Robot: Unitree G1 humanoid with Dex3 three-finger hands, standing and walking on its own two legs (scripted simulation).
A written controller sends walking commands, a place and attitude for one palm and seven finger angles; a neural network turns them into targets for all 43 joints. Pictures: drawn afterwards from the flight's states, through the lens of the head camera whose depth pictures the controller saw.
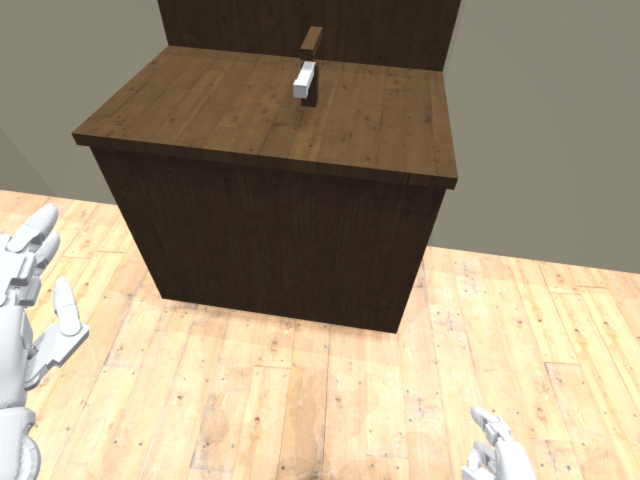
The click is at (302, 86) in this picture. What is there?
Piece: tap's lever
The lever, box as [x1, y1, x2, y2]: [293, 80, 307, 97]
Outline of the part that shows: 295,80 293,84 293,96 306,97 307,81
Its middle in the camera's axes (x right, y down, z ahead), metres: -0.04 -0.32 +0.83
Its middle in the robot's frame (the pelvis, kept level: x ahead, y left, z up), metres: +0.84 +0.10 +0.09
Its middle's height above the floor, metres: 0.86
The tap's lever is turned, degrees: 0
